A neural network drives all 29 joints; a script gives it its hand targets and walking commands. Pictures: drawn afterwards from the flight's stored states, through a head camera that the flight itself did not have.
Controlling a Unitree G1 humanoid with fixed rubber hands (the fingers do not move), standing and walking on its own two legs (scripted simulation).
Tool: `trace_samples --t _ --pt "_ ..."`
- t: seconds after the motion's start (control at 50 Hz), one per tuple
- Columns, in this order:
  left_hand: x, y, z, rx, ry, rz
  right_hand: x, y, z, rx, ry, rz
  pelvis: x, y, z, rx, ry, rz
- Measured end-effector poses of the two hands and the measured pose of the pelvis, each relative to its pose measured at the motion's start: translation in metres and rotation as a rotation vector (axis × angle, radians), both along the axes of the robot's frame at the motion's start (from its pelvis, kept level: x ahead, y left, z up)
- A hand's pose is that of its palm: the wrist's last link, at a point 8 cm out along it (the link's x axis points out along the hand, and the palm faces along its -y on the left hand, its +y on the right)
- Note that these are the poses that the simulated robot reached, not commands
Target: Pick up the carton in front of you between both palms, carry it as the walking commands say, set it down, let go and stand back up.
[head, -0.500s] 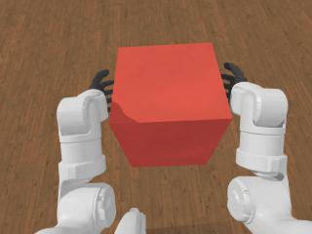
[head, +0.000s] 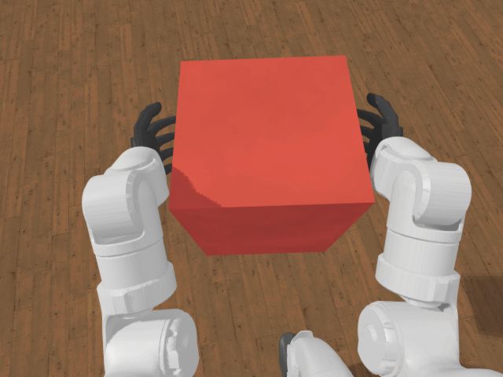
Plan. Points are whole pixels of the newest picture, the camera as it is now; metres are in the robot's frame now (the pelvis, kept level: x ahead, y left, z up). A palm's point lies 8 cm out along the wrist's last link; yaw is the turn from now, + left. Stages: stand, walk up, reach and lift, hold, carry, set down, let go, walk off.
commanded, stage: carry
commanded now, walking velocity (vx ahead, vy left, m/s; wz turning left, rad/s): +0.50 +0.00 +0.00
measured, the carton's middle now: (264, 172) +0.41 -0.03 +0.08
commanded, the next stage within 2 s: none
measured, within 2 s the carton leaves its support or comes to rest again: neither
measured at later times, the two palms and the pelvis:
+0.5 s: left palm out of the picture +0.71 +0.15 +0.21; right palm out of the picture +0.70 -0.14 +0.21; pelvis +0.33 +0.01 +0.05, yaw +1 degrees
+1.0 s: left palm out of the picture +0.97 +0.17 +0.25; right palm out of the picture +1.02 -0.13 +0.26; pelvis +0.62 -0.03 +0.11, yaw +1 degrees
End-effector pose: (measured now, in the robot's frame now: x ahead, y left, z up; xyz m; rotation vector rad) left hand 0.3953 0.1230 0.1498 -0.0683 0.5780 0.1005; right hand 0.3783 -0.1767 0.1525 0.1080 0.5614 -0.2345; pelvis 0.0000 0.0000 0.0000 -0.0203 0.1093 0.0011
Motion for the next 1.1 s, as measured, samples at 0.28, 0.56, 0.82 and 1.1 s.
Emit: trace_samples --t 0.28,0.56,0.82,1.1 --pt "0.140 0.052 0.039 0.030 0.096 0.158 0.204 0.058 0.040 -0.011 0.092 0.238 0.180 -0.022 0.042 0.041 -0.018 0.018" --pt "0.355 0.014 0.071 0.040 0.158 -0.069 0.343 0.017 0.063 -0.045 0.164 0.045 0.357 0.019 0.069 0.023 -0.033 0.004" --pt "0.512 0.005 0.103 0.058 0.086 0.008 0.530 0.006 0.100 -0.036 0.089 0.113 0.530 -0.012 0.077 -0.023 -0.036 0.016" --pt "0.648 0.050 0.131 0.044 0.091 0.149 0.707 0.054 0.130 -0.021 0.088 0.222 0.686 -0.020 0.119 0.032 -0.016 0.023"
